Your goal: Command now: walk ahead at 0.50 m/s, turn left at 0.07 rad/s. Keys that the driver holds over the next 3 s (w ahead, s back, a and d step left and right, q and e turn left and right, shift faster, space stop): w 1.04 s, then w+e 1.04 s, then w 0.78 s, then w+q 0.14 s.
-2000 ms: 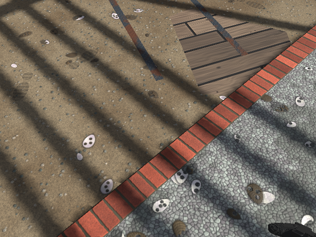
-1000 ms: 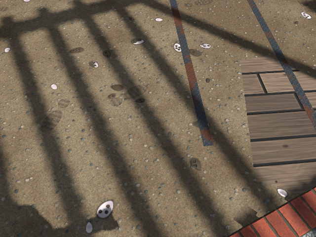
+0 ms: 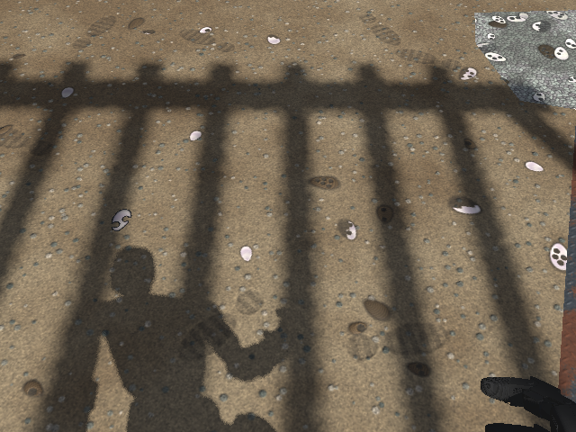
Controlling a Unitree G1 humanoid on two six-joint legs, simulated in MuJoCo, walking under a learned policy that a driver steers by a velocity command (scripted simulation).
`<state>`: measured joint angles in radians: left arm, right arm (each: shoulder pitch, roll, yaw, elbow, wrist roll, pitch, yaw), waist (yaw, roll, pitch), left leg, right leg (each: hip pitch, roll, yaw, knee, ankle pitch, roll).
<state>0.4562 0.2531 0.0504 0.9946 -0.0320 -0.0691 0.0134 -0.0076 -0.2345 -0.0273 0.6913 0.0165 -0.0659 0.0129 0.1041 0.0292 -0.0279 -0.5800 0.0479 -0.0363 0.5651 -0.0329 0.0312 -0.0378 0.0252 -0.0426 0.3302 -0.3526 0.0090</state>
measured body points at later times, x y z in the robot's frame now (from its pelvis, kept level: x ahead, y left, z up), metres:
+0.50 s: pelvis +0.27 +0.01 +0.00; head +0.30 +0.01 +0.45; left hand +0.50 +0.23 -0.09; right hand +0.23 -0.27 -0.13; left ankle +0.14 +0.12 -0.73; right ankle +0.43 -0.12 -0.71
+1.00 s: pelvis +0.54 -0.01 +0.01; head +0.57 +0.00 +0.46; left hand +0.52 +0.27 -0.13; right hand +0.76 -0.24 -0.09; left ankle +0.72 +0.14 -0.70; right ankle +0.43 -0.12 -0.73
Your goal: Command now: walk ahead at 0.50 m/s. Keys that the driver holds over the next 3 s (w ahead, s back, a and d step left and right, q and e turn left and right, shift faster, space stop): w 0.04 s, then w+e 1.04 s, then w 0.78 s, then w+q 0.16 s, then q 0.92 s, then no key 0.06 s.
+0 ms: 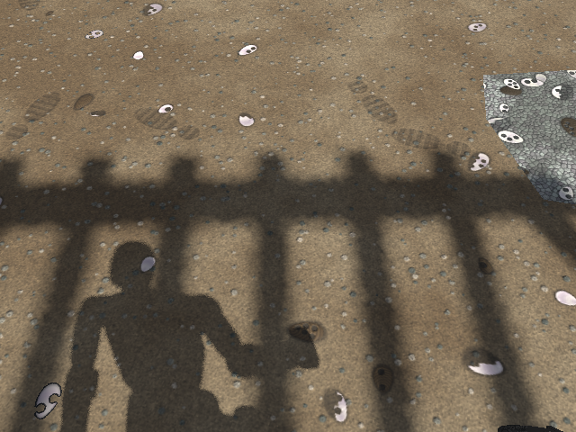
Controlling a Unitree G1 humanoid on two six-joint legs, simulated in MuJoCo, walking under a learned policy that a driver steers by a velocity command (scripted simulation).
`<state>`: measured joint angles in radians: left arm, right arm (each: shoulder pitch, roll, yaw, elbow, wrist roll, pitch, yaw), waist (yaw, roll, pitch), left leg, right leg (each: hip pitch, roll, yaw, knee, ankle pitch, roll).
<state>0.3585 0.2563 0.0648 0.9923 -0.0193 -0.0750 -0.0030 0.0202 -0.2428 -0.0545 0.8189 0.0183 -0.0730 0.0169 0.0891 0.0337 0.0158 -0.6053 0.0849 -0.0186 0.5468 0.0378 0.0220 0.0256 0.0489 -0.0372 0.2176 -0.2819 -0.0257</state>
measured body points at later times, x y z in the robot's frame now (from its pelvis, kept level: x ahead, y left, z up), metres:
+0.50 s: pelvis +0.27 +0.03 +0.00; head +0.29 +0.03 +0.45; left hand +0.48 +0.25 -0.11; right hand +0.24 -0.24 -0.14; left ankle +0.18 +0.14 -0.74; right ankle +0.43 -0.15 -0.69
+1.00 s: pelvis +0.54 -0.08 +0.00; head +0.57 -0.10 +0.45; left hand +0.72 +0.16 -0.11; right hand +0.63 -0.40 -0.08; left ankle +0.79 -0.01 -0.69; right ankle +0.45 -0.12 -0.74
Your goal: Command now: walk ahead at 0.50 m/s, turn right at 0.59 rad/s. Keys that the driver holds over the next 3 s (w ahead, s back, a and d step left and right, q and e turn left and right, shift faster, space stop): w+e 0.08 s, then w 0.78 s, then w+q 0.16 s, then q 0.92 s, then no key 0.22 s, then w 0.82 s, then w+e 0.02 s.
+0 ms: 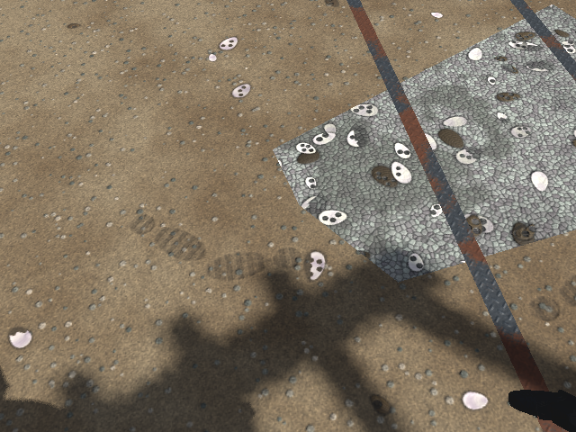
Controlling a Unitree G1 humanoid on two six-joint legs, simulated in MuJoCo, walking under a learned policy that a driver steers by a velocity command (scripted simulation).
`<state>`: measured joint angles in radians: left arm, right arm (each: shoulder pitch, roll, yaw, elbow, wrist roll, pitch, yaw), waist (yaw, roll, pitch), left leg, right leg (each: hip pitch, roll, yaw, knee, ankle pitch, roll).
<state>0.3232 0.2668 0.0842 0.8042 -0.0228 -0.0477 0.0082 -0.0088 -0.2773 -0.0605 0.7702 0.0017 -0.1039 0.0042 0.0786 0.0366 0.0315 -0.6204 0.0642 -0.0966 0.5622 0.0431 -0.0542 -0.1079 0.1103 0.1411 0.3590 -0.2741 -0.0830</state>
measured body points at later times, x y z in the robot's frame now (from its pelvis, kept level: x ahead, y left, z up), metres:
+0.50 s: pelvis +0.27 +0.02 +0.00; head +0.30 +0.01 +0.45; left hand +0.53 +0.21 -0.08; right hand +0.21 -0.26 -0.13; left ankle +0.21 +0.15 -0.74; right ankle +0.40 -0.16 -0.71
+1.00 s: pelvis +0.53 -0.07 +0.00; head +0.55 -0.08 +0.45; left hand +0.58 +0.21 -0.12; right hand +0.69 -0.34 -0.10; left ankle +0.74 +0.06 -0.69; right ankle +0.42 -0.15 -0.74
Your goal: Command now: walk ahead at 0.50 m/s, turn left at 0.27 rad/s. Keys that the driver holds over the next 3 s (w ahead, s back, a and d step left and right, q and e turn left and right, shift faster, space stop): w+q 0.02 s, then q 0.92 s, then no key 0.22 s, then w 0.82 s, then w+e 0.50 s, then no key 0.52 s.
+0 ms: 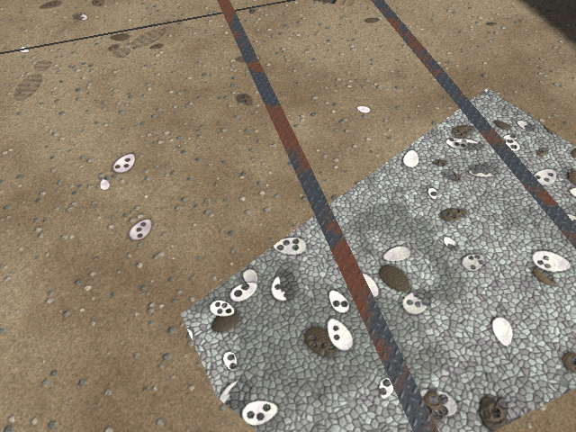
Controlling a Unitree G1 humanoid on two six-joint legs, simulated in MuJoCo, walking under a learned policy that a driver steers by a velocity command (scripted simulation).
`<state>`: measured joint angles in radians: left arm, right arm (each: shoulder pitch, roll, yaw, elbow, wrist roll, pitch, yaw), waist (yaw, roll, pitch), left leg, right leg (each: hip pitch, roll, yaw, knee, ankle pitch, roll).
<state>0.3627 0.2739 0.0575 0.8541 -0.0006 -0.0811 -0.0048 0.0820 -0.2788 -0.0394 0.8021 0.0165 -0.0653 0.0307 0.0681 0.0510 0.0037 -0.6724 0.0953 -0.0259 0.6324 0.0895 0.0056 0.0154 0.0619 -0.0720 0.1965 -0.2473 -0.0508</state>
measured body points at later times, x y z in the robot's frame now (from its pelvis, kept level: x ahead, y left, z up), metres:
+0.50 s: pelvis +0.20 +0.04 -0.01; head +0.24 +0.06 +0.44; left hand +0.29 +0.34 -0.11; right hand +0.40 -0.22 -0.10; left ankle +0.22 +0.13 -0.74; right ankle +0.32 -0.11 -0.70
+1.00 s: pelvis +0.23 +0.04 -0.01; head +0.25 +0.06 +0.44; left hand +0.19 +0.35 -0.12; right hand +0.52 -0.10 -0.10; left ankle +0.17 +0.13 -0.74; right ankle +0.32 -0.09 -0.74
